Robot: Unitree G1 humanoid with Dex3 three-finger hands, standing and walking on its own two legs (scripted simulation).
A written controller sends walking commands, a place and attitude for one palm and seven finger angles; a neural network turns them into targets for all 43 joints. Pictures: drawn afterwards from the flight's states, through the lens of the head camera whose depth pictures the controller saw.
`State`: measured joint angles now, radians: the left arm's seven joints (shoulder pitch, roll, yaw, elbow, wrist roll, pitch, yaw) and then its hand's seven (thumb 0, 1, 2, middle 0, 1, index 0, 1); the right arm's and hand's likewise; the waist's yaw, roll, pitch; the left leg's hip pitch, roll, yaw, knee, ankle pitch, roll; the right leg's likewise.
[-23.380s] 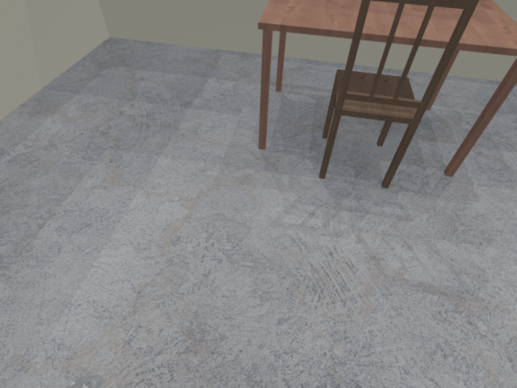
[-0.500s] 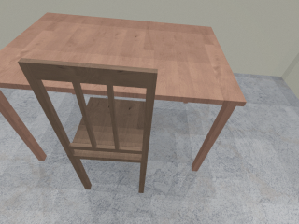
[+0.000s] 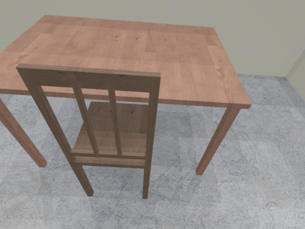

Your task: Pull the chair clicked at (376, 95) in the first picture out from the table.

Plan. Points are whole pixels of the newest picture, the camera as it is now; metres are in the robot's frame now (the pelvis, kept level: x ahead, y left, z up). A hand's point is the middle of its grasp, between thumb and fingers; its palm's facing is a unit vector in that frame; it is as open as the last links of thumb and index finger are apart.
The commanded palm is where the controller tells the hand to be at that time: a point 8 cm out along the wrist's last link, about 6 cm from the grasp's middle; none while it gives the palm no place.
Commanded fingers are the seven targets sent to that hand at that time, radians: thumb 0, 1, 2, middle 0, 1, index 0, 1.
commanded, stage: look again from close up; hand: left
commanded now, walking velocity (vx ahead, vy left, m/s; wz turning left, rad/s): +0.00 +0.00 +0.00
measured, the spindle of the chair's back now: (88, 125) +0.46 +0.26 -0.06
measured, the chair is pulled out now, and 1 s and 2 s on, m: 0.00 0.00 0.00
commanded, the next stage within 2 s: none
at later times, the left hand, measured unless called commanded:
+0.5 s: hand out of the picture -0.04 +0.14 -0.18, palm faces +0.04 -0.99 -0.14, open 7.4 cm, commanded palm none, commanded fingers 0.00 0.90 0.90 -0.20 -0.30 -0.20 -0.30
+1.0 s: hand out of the picture -0.04 +0.12 -0.18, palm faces +0.04 -0.99 -0.13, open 7.4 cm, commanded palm none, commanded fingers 0.00 0.90 0.90 -0.20 -0.30 -0.20 -0.30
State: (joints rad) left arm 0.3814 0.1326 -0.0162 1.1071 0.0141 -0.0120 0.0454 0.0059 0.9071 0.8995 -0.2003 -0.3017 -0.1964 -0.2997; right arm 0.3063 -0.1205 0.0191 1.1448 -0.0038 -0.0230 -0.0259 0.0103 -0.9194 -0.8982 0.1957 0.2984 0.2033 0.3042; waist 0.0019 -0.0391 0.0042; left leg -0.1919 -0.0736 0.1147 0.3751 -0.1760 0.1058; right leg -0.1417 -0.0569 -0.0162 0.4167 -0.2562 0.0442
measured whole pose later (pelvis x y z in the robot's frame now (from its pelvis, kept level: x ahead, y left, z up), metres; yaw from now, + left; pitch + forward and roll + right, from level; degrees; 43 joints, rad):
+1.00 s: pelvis +0.00 -0.02 +0.00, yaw +0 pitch -1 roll +0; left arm 0.40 0.11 -0.02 1.12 0.01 -0.02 0.04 0.01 0.91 0.90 -0.20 -0.30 -0.20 -0.30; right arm 0.32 -0.10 0.02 1.16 0.00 -0.02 -0.03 0.01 -0.91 -0.90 0.19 0.30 0.20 0.30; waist 0.00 -0.02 0.00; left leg -0.18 -0.04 0.10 0.38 -0.18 0.07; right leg -0.13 -0.03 -0.02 0.41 -0.26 0.01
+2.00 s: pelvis +0.00 -0.03 +0.00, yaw +0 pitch -1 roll +0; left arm 0.40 0.10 -0.02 1.12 0.01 -0.02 0.04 0.01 0.91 0.90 -0.20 -0.30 -0.20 -0.30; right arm 0.33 -0.10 0.02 1.15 0.00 -0.02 -0.03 0.01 -0.91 -0.90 0.19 0.30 0.20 0.30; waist 0.00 -0.02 0.00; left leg -0.19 -0.03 0.10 0.39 -0.19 0.06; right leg -0.13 -0.01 -0.03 0.42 -0.27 0.00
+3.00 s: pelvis +0.00 -0.05 +0.00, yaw +0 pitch -1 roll +0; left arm 0.40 0.11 -0.02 1.11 0.01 -0.03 0.04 0.01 0.91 0.90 -0.20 -0.30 -0.20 -0.30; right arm 0.33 -0.10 0.02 1.16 0.00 -0.02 -0.03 0.01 -0.91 -0.90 0.19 0.30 0.20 0.30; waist 0.00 -0.01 0.00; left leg -0.19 -0.02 0.08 0.40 -0.19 0.04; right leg -0.13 0.00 -0.04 0.41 -0.27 -0.02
